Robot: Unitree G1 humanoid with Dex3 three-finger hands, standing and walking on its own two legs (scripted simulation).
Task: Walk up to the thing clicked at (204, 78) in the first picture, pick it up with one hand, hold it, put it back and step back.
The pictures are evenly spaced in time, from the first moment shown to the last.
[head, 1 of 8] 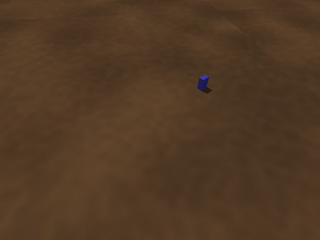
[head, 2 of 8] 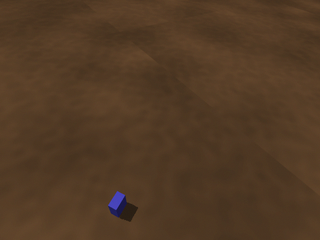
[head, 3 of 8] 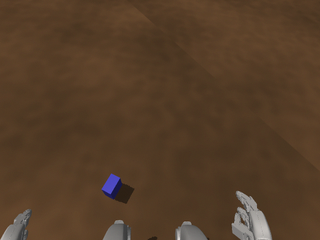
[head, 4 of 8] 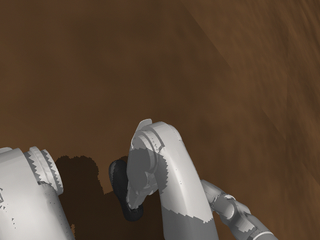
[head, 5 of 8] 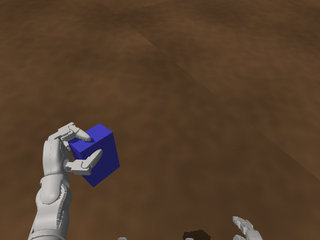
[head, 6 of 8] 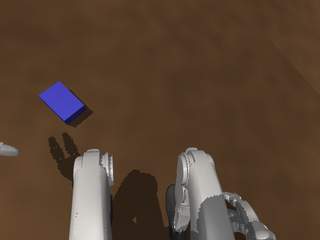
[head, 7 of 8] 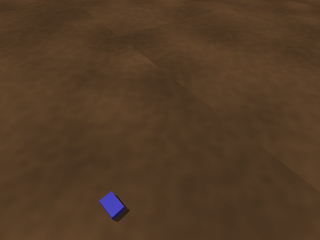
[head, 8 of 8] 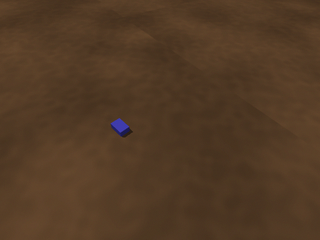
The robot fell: no
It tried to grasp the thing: yes
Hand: left
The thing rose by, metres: 0.67
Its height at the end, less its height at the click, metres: -0.04
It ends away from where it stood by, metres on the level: 0.09
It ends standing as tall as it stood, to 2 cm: no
